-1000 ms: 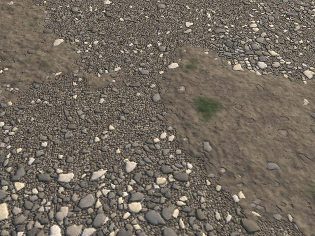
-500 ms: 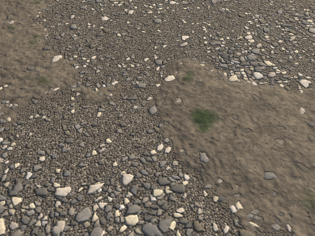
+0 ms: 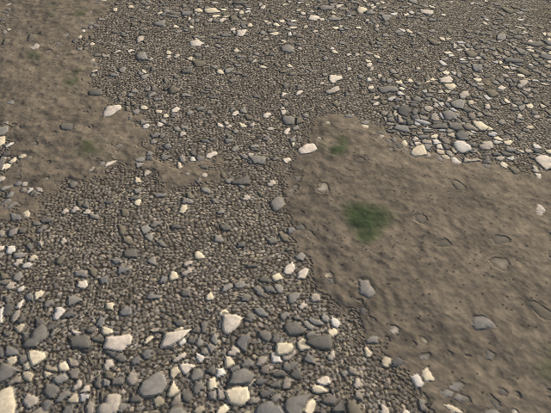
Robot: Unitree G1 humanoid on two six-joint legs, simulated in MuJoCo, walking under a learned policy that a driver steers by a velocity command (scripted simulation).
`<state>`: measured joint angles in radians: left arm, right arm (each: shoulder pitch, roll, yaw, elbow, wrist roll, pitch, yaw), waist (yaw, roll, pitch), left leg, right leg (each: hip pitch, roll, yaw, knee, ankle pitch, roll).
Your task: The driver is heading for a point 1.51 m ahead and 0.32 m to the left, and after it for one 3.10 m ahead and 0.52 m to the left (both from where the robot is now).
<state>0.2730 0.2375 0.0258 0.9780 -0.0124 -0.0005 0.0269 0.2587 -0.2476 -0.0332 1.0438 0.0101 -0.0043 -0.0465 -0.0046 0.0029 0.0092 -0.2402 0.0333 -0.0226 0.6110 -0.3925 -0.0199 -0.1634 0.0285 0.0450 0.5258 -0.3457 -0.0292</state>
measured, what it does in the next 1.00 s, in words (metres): walks ahead: right foot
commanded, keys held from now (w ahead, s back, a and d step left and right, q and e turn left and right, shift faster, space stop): w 1.00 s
